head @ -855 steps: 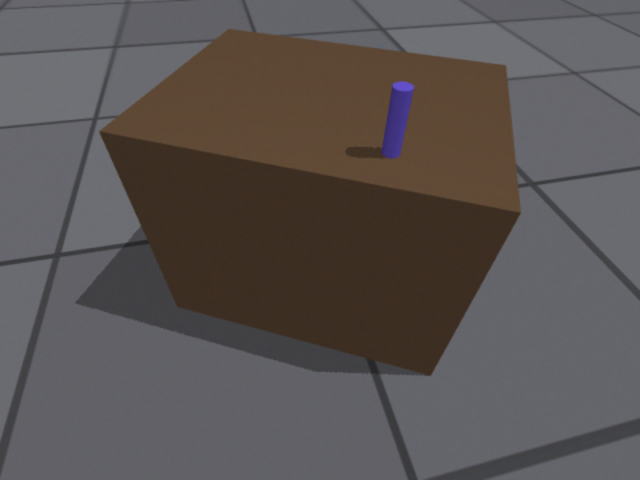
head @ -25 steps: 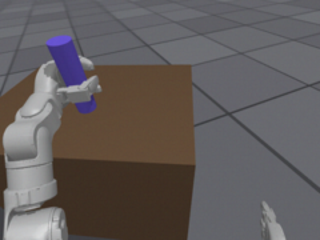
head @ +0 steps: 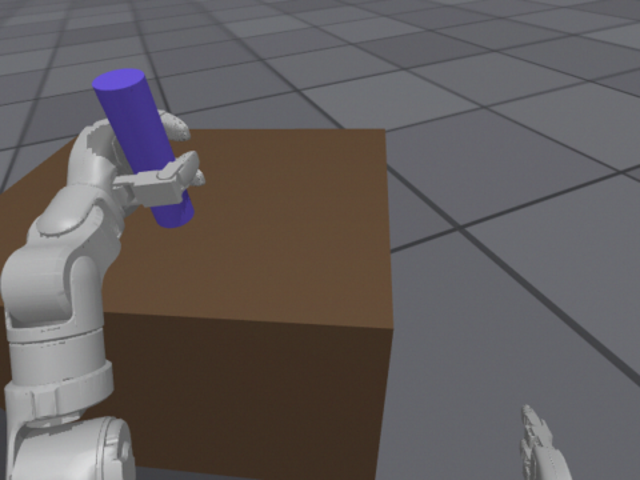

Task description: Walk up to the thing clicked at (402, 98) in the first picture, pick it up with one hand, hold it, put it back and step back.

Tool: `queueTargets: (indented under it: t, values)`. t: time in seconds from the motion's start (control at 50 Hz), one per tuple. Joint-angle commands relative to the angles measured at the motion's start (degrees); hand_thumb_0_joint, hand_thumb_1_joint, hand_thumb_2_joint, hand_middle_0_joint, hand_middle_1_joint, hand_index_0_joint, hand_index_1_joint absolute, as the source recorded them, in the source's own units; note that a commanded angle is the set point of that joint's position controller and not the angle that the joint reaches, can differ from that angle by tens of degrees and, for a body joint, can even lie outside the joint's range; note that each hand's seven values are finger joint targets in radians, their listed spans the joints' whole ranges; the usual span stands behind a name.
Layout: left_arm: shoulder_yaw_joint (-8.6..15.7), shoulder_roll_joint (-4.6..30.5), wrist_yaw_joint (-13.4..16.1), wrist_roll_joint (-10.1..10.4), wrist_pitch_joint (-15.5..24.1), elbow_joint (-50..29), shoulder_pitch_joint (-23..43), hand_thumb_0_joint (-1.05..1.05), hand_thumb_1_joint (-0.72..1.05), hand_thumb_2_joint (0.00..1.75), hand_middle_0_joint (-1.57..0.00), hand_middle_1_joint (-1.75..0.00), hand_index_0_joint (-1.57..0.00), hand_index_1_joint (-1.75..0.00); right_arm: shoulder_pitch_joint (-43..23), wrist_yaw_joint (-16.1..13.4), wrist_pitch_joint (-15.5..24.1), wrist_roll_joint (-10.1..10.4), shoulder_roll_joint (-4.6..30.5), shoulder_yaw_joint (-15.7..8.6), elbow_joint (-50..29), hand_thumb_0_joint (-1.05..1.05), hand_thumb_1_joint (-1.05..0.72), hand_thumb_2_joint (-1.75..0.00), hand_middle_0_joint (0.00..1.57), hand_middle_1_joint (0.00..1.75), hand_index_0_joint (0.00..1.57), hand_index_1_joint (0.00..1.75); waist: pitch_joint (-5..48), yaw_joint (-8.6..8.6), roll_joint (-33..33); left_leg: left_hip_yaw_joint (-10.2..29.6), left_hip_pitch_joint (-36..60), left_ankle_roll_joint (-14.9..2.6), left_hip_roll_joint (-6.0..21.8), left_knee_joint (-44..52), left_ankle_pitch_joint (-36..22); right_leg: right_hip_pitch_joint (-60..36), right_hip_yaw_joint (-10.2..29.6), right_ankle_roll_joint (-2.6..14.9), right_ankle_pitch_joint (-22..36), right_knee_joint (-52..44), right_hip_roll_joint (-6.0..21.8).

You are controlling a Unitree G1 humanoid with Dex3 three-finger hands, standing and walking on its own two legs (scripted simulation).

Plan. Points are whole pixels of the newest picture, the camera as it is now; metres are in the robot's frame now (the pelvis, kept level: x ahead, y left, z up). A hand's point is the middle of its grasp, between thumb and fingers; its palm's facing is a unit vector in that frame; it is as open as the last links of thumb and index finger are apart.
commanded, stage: hold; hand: left
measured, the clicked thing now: (151, 157) +0.34 +0.18 +0.30
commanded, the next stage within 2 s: crouch in 1.70 s
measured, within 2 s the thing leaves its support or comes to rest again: neither
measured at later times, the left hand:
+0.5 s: hand (167, 165) +0.34 +0.16 +0.29, palm faces +0.07 -1.00 -0.01, open 5.5 cm
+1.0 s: hand (162, 154) +0.34 +0.17 +0.30, palm faces +0.08 -1.00 -0.01, open 5.5 cm
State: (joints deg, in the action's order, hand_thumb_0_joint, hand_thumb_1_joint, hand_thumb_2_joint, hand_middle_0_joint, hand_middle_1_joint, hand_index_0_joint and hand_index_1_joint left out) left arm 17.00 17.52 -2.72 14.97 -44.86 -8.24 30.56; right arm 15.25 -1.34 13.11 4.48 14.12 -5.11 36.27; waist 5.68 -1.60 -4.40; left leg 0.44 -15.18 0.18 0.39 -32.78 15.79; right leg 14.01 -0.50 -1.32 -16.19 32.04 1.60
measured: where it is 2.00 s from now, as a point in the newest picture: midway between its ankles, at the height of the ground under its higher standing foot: outside the picture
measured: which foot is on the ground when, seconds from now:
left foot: down 0.00-1.00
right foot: down 0.00-1.00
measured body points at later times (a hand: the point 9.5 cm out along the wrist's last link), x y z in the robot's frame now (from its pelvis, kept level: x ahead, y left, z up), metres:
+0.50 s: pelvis +0.00 +0.00 +0.00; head -0.05 -0.03 +0.45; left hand +0.33 +0.22 +0.30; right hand +0.17 -0.26 -0.07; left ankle +0.02 +0.12 -0.73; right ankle +0.01 -0.13 -0.73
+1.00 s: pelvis +0.00 +0.00 +0.00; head -0.05 -0.03 +0.45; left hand +0.33 +0.22 +0.31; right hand +0.17 -0.25 -0.07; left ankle +0.02 +0.12 -0.73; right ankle +0.01 -0.13 -0.73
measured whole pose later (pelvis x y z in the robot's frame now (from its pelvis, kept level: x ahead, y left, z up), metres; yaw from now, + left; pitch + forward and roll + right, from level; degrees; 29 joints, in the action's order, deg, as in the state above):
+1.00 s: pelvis +0.00 +0.00 +0.00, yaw +0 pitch -2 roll +0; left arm 17.8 18.9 -2.7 15.1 -45.8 -5.8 33.6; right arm 14.4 -1.9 14.2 4.3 13.5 -4.3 38.0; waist 5.9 -1.5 -4.7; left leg 0.5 -15.3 0.2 0.3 -33.1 15.9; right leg 14.2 -0.6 -1.3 -16.3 32.5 1.6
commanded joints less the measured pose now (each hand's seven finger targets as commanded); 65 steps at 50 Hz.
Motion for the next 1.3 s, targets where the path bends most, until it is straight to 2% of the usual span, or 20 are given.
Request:
queueTargets:
  t: [0.0,0.06,0.14,0.32,0.34,0.42,0.48,0.54,0.64,0.66,0.76,0.86,0.88,0.9,0.92,1.06,1.14,1.16,1.22,1.28]
  values:
    - [3.82,10.57,-0.28,1.16,3.49,-10.24,22.99,0.00,0.57,1.29,-1.35,-1.41,-1.37,-1.41,-8.92,-0.30,3.72,0.32,6.66,-2.41,-9.61,0.00,0.55,-0.05,0.05,0.05,0.05,0.05,9.06,-0.13,4.10,-0.18,5.70,-0.95,-1.08,4.25,-7.64,0.88,-2.53,1.22,6.62,-5.42,-1.64]
    - [5.73,13.68,0.14,1.16,4.40,-16.35,26.53,0.00,0.56,1.30,-1.36,-1.42,-1.37,-1.42,-8.47,-0.29,3.46,0.24,6.67,-2.74,-8.89,0.00,0.55,-0.05,0.05,0.05,0.05,0.05,10.10,-0.69,3.55,-0.38,5.70,-0.96,-1.35,4.14,-7.99,0.43,-2.46,1.18,6.88,-5.45,-1.52]
    - [3.85,10.85,0.71,1.00,4.19,-12.26,26.43,0.00,0.57,1.31,-1.34,-1.42,-1.35,-1.42,-8.83,-0.67,3.80,0.16,6.66,-2.97,-9.07,0.00,0.55,-0.05,0.05,0.05,0.05,0.05,9.40,0.98,4.44,-0.65,6.38,-1.10,-1.43,4.25,-6.80,1.83,-2.05,1.02,6.19,-5.59,-1.47]
    - [3.96,12.25,0.01,0.60,4.73,-11.93,26.74,0.00,0.58,1.30,-1.35,-1.41,-1.36,-1.41,-8.61,-0.80,4.38,0.21,5.54,-1.40,-8.42,0.00,0.55,-0.05,0.05,0.05,0.05,0.05,9.14,-0.34,2.77,-0.39,5.87,-0.93,-1.40,3.75,-8.91,1.16,-2.48,1.18,7.80,-5.02,-1.36]
    - [2.46,10.04,-0.24,0.77,4.35,-10.51,25.10,0.00,0.58,1.29,-1.34,-1.40,-1.35,-1.40,-9.65,-0.85,4.55,0.27,5.80,-1.54,-9.55,0.00,0.55,-0.05,0.05,0.05,0.05,0.05,8.64,0.04,3.02,-0.55,5.81,-0.93,-1.47,3.97,-8.00,1.40,-2.36,1.17,7.11,-5.24,-1.40]
    - [4.57,13.54,-0.05,0.80,4.36,-13.43,28.73,0.00,0.58,1.31,-1.35,-1.42,-1.37,-1.42,-9.46,-0.81,4.50,0.18,5.85,-1.51,-8.94,0.00,0.55,-0.05,0.05,0.05,0.05,0.05,8.92,-0.45,2.15,-0.35,5.44,-0.82,-1.39,4.63,-6.36,1.44,-2.37,1.36,5.44,-5.49,-1.53]
    - [3.77,11.10,-0.13,0.86,3.65,-7.38,26.12,0.00,0.59,1.31,-1.35,-1.42,-1.37,-1.42,-9.50,-0.90,4.55,0.01,6.07,-1.70,-9.24,0.00,0.55,-0.05,0.05,0.05,0.05,0.05,8.85,0.12,5.28,-0.32,5.19,-1.14,-1.32,4.25,-7.29,0.88,-2.38,1.11,6.49,-5.60,-1.51]
    - [5.04,13.45,-0.12,1.16,4.28,-12.19,29.18,0.00,0.59,1.32,-1.35,-1.43,-1.37,-1.43,-9.12,-0.99,4.32,0.14,6.31,-2.15,-8.93,0.00,0.56,-0.05,0.05,0.05,0.05,0.05,10.38,-0.21,3.50,-0.75,5.94,-1.08,-1.62,3.80,-8.60,0.98,-2.21,1.10,7.70,-5.38,-1.32]
    - [3.11,11.56,0.13,0.57,4.44,-10.67,28.72,0.00,0.60,1.31,-1.33,-1.40,-1.35,-1.40,-9.62,-0.83,4.55,0.25,6.20,-1.98,-9.29,0.00,0.55,-0.05,0.05,0.05,0.05,0.05,11.26,0.03,3.02,-0.45,6.60,-0.99,-1.44,3.91,-9.02,0.81,-2.18,1.29,8.20,-4.79,-1.40]
    - [5.07,14.11,0.27,0.68,5.04,-13.57,30.27,0.00,0.61,1.31,-1.34,-1.41,-1.35,-1.41,-8.97,-0.90,4.48,0.32,6.21,-2.16,-9.39,0.00,0.55,-0.05,0.05,0.05,0.05,0.05,11.81,-0.37,2.17,-0.39,6.96,-0.89,-1.35,3.84,-9.32,0.60,-2.43,1.28,8.25,-4.83,-1.41]
    - [3.12,11.04,0.10,0.74,4.57,-9.30,27.61,0.00,0.59,1.31,-1.32,-1.40,-1.34,-1.40,-9.48,-1.03,4.97,0.14,5.84,-1.63,-9.68,0.00,0.55,-0.05,0.05,0.05,0.05,0.05,9.77,0.31,3.45,-0.22,6.41,-0.94,-1.19,3.80,-8.69,0.99,-2.38,1.19,7.79,-4.84,-1.48]
    - [5.19,14.54,0.45,0.57,4.25,-13.76,31.07,0.00,0.59,1.31,-1.34,-1.41,-1.36,-1.41,-9.64,-0.81,4.53,0.08,5.07,-0.92,-7.60,0.00,0.55,-0.05,0.05,0.05,0.05,0.05,9.77,-1.07,1.24,-0.18,5.34,-0.76,-1.29,4.34,-7.59,0.73,-2.53,1.43,6.69,-5.09,-1.47]
    - [5.12,13.91,0.41,0.63,3.73,-9.84,30.35,0.00,0.60,1.32,-1.35,-1.43,-1.37,-1.43,-8.65,-0.92,4.62,0.05,5.47,-1.42,-7.08,0.00,0.55,-0.05,0.05,0.05,0.05,0.05,9.72,0.29,1.83,-0.39,5.97,-0.90,-1.27,4.08,-7.61,1.17,-2.35,1.35,6.95,-5.09,-1.45]
    - [5.49,13.79,0.22,0.80,3.56,-9.03,28.73,0.00,0.58,1.32,-1.35,-1.43,-1.37,-1.43,-9.19,-0.94,4.69,0.06,5.99,-1.73,-7.32,0.00,0.55,-0.05,0.05,0.05,0.05,0.05,8.92,-0.30,3.97,-0.08,5.56,-0.95,-1.07,4.23,-7.33,1.32,-2.62,1.20,6.43,-5.24,-1.63]
    - [3.67,11.82,-0.08,0.69,2.89,-5.95,27.95,0.00,0.59,1.33,-1.35,-1.43,-1.36,-1.43,-9.67,-0.91,4.89,0.03,6.07,-1.65,-8.38,0.00,0.55,-0.05,0.05,0.05,0.05,0.05,8.83,0.49,4.46,-0.29,5.53,-1.01,-1.18,4.27,-7.28,1.36,-2.31,1.19,6.60,-5.29,-1.63]
    - [2.72,11.30,-0.69,0.89,2.53,-6.98,29.57,0.00,0.59,1.32,-1.34,-1.41,-1.35,-1.41,-9.06,-0.81,4.91,0.17,5.74,-1.13,-9.25,0.00,0.56,-0.05,0.05,0.05,0.05,0.05,9.68,0.32,4.76,-0.49,6.28,-1.11,-1.33,4.29,-8.26,1.86,-2.33,1.19,7.35,-5.36,-1.59]
    - [4.87,13.60,0.03,0.85,3.38,-9.37,29.52,0.00,0.61,1.31,-1.33,-1.40,-1.34,-1.40,-8.99,-0.66,4.90,0.23,5.56,-1.12,-8.30,0.00,0.56,-0.05,0.05,0.05,0.05,0.05,8.80,-0.50,3.28,-0.45,5.37,-0.95,-1.34,4.58,-6.17,1.80,-2.44,1.20,5.33,-5.62,-1.43]
    - [3.50,11.46,-0.07,0.77,3.15,-7.07,27.85,0.00,0.61,1.32,-1.33,-1.40,-1.34,-1.40,-9.17,-0.63,4.93,0.23,5.42,-0.90,-8.90,0.00,0.55,-0.05,0.05,0.05,0.05,0.05,9.60,-0.06,3.90,-0.22,5.58,-1.03,-1.20,4.54,-6.73,1.05,-2.31,1.23,6.10,-5.32,-1.45]
    - [5.76,15.08,0.70,0.43,4.32,-12.54,31.49,0.00,0.59,1.30,-1.31,-1.39,-1.32,-1.39,-9.47,-0.92,4.76,0.19,5.99,-1.83,-8.61,0.00,0.55,-0.05,0.05,0.05,0.05,0.05,12.13,-0.48,2.70,-0.41,6.63,-0.94,-1.35,3.75,-9.02,0.65,-2.36,1.32,7.86,-4.82,-1.45]
    - [5.24,13.28,1.33,0.43,4.04,-8.98,30.28,0.00,0.56,1.32,-1.31,-1.41,-1.33,-1.41,-9.45,-0.94,4.78,-0.06,5.75,-1.85,-8.57,0.00,0.55,-0.05,0.05,0.05,0.05,0.05,11.36,0.07,3.98,-0.45,6.16,-0.99,-1.32,3.82,-8.79,0.51,-2.33,1.18,7.93,-4.88,-1.48]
